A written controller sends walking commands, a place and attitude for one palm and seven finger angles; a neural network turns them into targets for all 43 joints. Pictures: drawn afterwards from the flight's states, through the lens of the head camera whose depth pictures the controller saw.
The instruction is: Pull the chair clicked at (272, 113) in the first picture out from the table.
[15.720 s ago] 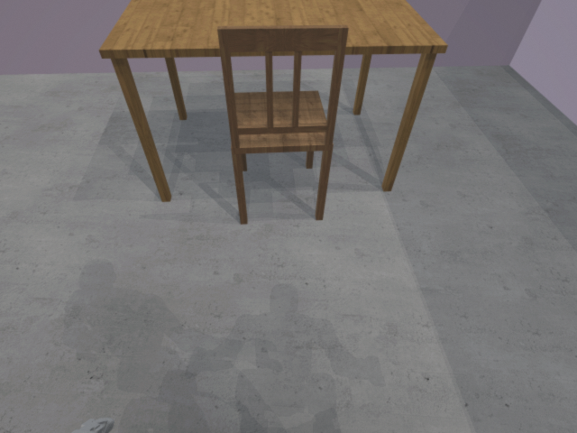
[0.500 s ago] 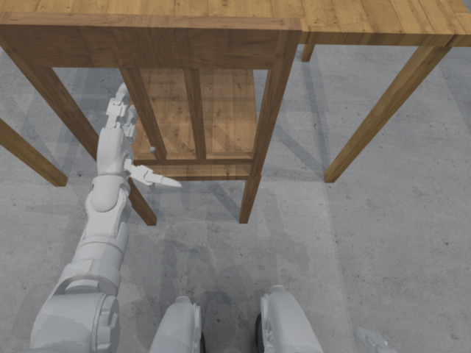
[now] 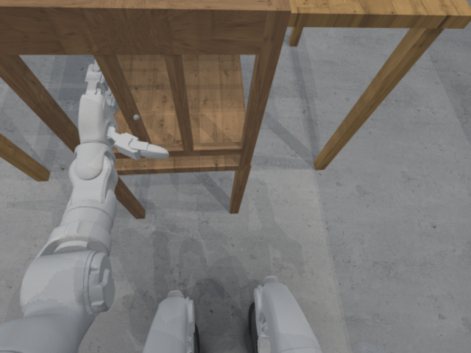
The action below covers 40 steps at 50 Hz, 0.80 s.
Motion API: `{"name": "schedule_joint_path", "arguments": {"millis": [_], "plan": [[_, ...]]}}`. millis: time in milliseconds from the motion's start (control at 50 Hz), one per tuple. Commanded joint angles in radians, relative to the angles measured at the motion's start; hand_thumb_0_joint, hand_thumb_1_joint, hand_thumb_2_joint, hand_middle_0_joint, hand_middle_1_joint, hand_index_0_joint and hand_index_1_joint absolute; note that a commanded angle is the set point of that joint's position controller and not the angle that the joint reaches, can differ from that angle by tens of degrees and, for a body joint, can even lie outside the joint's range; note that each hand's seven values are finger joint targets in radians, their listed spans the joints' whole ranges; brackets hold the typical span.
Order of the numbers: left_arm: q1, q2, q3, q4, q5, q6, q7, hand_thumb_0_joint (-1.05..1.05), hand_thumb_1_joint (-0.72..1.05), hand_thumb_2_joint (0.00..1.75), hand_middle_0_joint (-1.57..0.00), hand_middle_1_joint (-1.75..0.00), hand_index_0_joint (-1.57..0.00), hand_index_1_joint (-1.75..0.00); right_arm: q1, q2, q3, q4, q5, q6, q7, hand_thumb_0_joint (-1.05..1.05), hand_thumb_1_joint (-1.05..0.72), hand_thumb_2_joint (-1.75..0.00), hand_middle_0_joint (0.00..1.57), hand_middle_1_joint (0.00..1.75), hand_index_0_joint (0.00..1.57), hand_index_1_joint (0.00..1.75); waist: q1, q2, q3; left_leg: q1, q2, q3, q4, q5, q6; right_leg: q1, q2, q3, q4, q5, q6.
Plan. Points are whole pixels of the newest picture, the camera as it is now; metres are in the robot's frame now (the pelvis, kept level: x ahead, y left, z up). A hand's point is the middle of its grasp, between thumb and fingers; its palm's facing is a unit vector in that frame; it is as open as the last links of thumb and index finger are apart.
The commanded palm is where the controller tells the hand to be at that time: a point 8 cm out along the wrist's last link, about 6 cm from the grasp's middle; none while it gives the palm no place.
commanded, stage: push the fingers through the gap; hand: left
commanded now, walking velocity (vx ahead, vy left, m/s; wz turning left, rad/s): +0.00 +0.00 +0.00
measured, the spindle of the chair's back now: (129, 110) +0.52 +0.15 +0.01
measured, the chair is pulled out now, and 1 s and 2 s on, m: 0.00 0.00 0.01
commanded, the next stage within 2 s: hook a spindle and tug to test in 0.34 s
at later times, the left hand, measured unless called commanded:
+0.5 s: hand (132, 118) +0.50 +0.14 +0.03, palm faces -0.01 -1.00 -0.02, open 16.9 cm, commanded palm +0.47 +0.18 +0.03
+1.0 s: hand (141, 115) +0.50 +0.12 +0.03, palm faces -0.01 -1.00 -0.03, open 11.8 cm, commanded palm +0.47 +0.17 +0.03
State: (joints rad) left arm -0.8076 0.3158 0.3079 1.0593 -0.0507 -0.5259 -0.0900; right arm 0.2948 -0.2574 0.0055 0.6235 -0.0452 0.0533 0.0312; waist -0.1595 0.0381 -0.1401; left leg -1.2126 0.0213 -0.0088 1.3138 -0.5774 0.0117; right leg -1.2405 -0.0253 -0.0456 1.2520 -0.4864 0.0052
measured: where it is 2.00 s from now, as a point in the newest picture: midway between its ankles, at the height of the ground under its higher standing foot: outside the picture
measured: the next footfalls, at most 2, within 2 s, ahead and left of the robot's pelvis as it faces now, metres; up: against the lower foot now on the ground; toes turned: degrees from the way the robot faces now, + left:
none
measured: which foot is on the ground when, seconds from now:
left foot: down 0.00-1.00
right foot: down 0.00-1.00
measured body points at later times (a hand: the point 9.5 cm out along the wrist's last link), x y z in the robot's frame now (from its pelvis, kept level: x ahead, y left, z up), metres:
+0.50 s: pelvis +0.00 +0.01 +0.00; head +0.16 +0.02 +0.42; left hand +0.49 +0.19 +0.03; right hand +0.05 -0.26 -0.12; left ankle +0.01 +0.11 -0.61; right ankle +0.05 -0.13 -0.61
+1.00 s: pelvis +0.01 +0.01 +0.00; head +0.17 +0.02 +0.42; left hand +0.50 +0.18 +0.03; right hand +0.05 -0.25 -0.12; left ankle +0.01 +0.11 -0.61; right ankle +0.05 -0.13 -0.61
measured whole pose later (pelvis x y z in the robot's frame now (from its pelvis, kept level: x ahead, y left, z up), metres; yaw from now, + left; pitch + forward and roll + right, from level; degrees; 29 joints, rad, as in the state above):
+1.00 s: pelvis +0.01 +0.01 +0.00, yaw +0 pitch +28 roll -2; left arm -0.79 0.29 0.29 1.03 -0.04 -0.52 -0.06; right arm 0.30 -0.24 0.01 0.61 -0.05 0.09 0.05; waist -0.16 0.04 -0.14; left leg -1.21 0.02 -0.01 1.31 -0.59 0.02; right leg -1.23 -0.02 -0.04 1.24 -0.49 0.01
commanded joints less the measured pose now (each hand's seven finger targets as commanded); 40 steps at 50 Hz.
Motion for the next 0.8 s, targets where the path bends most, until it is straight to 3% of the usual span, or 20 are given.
{"name": "schedule_joint_path", "arguments": {"millis": [0,80,100,140,160,220,300,340,360,420,480,520,560,620,660,680,720,740,780], "plan": [[-0.377,0.218,0.060,-0.190,-0.006,-0.076,0.003,0.00,-0.50,0.30,-0.06,-0.08,-0.06,-0.08,0.153,-0.161,-0.055,-0.065,-0.001,-0.011,-0.008,0.00,-0.90,-0.90,0.20,0.30,0.20,0.30,-0.011,0.039,-0.545,0.271,-0.023,-0.021,-0.149,0.358,0.012,0.359,0.035,0.029,-0.138,0.280,-0.029],[-0.368,0.222,0.057,-0.223,-0.003,-0.086,-0.005,0.00,-0.50,0.30,-0.06,-0.08,-0.06,-0.08,0.156,-0.157,-0.056,-0.074,-0.002,-0.005,-0.005,0.00,-0.90,-0.90,0.20,0.30,0.20,0.30,-0.006,0.061,-0.574,0.298,-0.021,-0.023,-0.152,0.387,0.009,0.373,0.035,0.029,-0.133,0.308,-0.031],[-0.358,0.190,0.037,-0.211,-0.007,-0.081,-0.009,0.00,-0.50,0.30,-0.06,-0.08,-0.06,-0.08,0.154,-0.154,-0.056,-0.076,0.001,-0.004,-0.003,0.00,-0.90,-0.90,0.20,0.30,0.20,0.30,-0.013,0.048,-0.561,0.292,-0.022,-0.020,-0.152,0.382,0.011,0.371,0.037,0.029,-0.139,0.308,-0.029],[-0.360,0.208,0.048,-0.215,-0.009,-0.079,-0.011,0.00,-0.50,0.30,-0.06,-0.08,-0.06,-0.08,0.155,-0.157,-0.056,-0.075,0.002,-0.001,-0.004,0.00,-0.90,-0.90,0.20,0.30,0.20,0.30,-0.011,0.037,-0.549,0.273,-0.022,-0.018,-0.154,0.361,0.012,0.380,0.037,0.032,-0.144,0.295,-0.028],[-0.375,0.189,0.032,-0.211,-0.013,-0.076,-0.012,0.00,-0.50,0.30,-0.06,-0.08,-0.06,-0.08,0.157,-0.155,-0.055,-0.073,0.002,-0.002,-0.004,0.00,-0.90,-0.90,0.20,0.30,0.20,0.30,-0.025,0.035,-0.535,0.274,-0.021,-0.019,-0.154,0.349,0.014,0.365,0.040,0.030,-0.146,0.284,-0.027],[-0.377,0.223,0.058,-0.231,-0.013,-0.080,-0.012,0.00,-0.50,0.30,-0.06,-0.08,-0.06,-0.08,0.158,-0.158,-0.057,-0.070,0.002,-0.003,-0.007,0.00,-0.90,-0.90,0.20,0.30,0.20,0.30,-0.013,0.054,-0.551,0.280,-0.022,-0.017,-0.154,0.360,0.012,0.380,0.039,0.034,-0.147,0.295,-0.028],[-0.391,0.158,0.004,-0.239,-0.017,-0.086,-0.018,0.00,-0.50,0.30,-0.06,-0.08,-0.06,-0.08,0.156,-0.156,-0.060,-0.060,0.001,-0.005,-0.004,0.00,-0.90,-0.90,0.20,0.30,0.20,0.30,-0.028,0.087,-0.547,0.350,-0.016,-0.031,-0.153,0.393,0.005,0.315,0.040,0.018,-0.145,0.286,-0.030],[-0.359,0.184,0.027,-0.209,-0.016,-0.078,-0.017,0.00,-0.50,0.30,-0.06,-0.08,-0.06,-0.08,0.161,-0.163,-0.059,-0.058,0.002,-0.002,-0.004,0.00,-0.90,-0.90,0.20,0.30,0.20,0.30,-0.020,0.056,-0.526,0.331,-0.015,-0.036,-0.161,0.380,0.004,0.320,0.042,0.014,-0.145,0.271,-0.032],[-0.384,0.163,0.006,-0.221,-0.019,-0.079,-0.018,0.00,-0.50,0.30,-0.06,-0.08,-0.06,-0.08,0.162,-0.162,-0.059,-0.061,0.001,-0.002,-0.005,0.00,-0.90,-0.90,0.20,0.30,0.20,0.30,-0.029,0.065,-0.530,0.345,-0.015,-0.041,-0.162,0.392,0.005,0.307,0.041,0.011,-0.139,0.274,-0.032],[-0.386,0.180,0.022,-0.220,-0.013,-0.079,-0.013,0.00,-0.50,0.30,-0.06,-0.08,-0.06,-0.08,0.158,-0.160,-0.058,-0.059,-0.001,0.001,-0.004,0.00,-0.90,-0.90,0.20,0.30,0.20,0.30,-0.020,0.078,-0.537,0.346,-0.016,-0.039,-0.157,0.401,0.003,0.310,0.041,0.012,-0.137,0.279,-0.034],[-0.403,0.141,-0.007,-0.217,-0.011,-0.082,-0.007,0.00,-0.50,0.30,-0.11,-0.24,-0.11,-0.24,0.152,-0.157,-0.059,-0.058,-0.001,0.002,-0.003,0.00,-0.90,-0.90,0.20,0.30,0.20,0.30,-0.034,0.083,-0.526,0.365,-0.013,-0.047,-0.155,0.408,0.000,0.271,0.040,0.004,-0.133,0.268,-0.032],[-0.396,0.175,0.018,-0.215,-0.006,-0.083,0.000,0.00,-0.50,0.30,-0.15,-0.35,-0.15,-0.35,0.154,-0.161,-0.060,-0.059,-0.003,0.005,-0.002,0.00,-0.90,-0.90,0.20,0.30,0.20,0.30,-0.026,0.072,-0.530,0.354,-0.014,-0.046,-0.153,0.417,0.001,0.289,0.040,0.006,-0.129,0.279,-0.033],[-0.379,0.170,0.017,-0.229,-0.007,-0.084,0.001,0.00,-0.50,0.30,-0.18,-0.46,-0.18,-0.46,0.155,-0.158,-0.060,-0.067,-0.003,0.006,-0.002,0.00,-0.90,-0.90,0.20,0.30,0.20,0.30,-0.020,0.079,-0.556,0.369,-0.014,-0.043,-0.151,0.436,-0.001,0.298,0.039,0.007,-0.125,0.296,-0.035],[-0.376,0.149,0.003,-0.219,-0.006,-0.076,0.004,0.00,-0.50,0.30,-0.24,-0.63,-0.24,-0.63,0.151,-0.157,-0.059,-0.067,-0.002,0.011,0.002,0.00,-0.90,-0.90,0.20,0.30,0.20,0.30,-0.024,0.068,-0.538,0.351,-0.015,-0.042,-0.152,0.423,0.000,0.299,0.040,0.006,-0.130,0.291,-0.032],[-0.409,0.147,-0.001,-0.225,-0.005,-0.076,0.008,0.00,-0.50,0.30,-0.27,-0.74,-0.27,-0.74,0.154,-0.157,-0.059,-0.065,-0.004,0.013,-0.001,0.00,-0.90,-0.90,0.20,0.30,0.20,0.30,-0.037,0.065,-0.537,0.357,-0.013,-0.046,-0.150,0.420,0.002,0.284,0.040,0.005,-0.126,0.286,-0.031],[-0.394,0.170,0.022,-0.226,-0.003,-0.078,0.011,0.00,-0.50,0.30,-0.29,-0.79,-0.29,-0.79,0.154,-0.158,-0.060,-0.067,-0.004,0.013,-0.001,0.00,-0.90,-0.90,0.20,0.30,0.20,0.30,-0.021,0.081,-0.546,0.363,-0.013,-0.046,-0.152,0.433,-0.001,0.292,0.039,0.005,-0.124,0.292,-0.032],[-0.381,0.162,0.018,-0.229,-0.005,-0.077,0.013,0.00,-0.50,0.30,-0.32,-0.90,-0.32,-0.90,0.149,-0.155,-0.059,-0.071,-0.004,0.012,0.000,0.00,-0.90,-0.90,0.20,0.30,0.20,0.30,-0.022,0.057,-0.560,0.348,-0.016,-0.039,-0.149,0.427,0.002,0.319,0.041,0.010,-0.128,0.304,-0.031],[-0.388,0.173,0.019,-0.235,0.000,-0.079,0.014,0.00,-0.44,0.32,-0.34,-0.96,-0.34,-0.96,0.150,-0.155,-0.058,-0.069,-0.003,0.014,-0.002,0.00,-0.90,-0.90,0.20,0.30,0.20,0.30,-0.022,0.068,-0.551,0.349,-0.014,-0.043,-0.153,0.429,-0.001,0.314,0.039,0.007,-0.125,0.301,-0.032],[-0.398,0.127,-0.019,-0.246,0.002,-0.081,0.016,0.00,-0.33,0.37,-0.38,-1.07,-0.38,-1.07,0.151,-0.151,-0.059,-0.069,-0.003,0.013,0.001,0.00,-0.90,-0.90,0.20,0.30,0.20,0.30,-0.029,0.081,-0.557,0.384,-0.010,-0.050,-0.154,0.441,-0.003,0.284,0.040,0.002,-0.125,0.293,-0.033]]}}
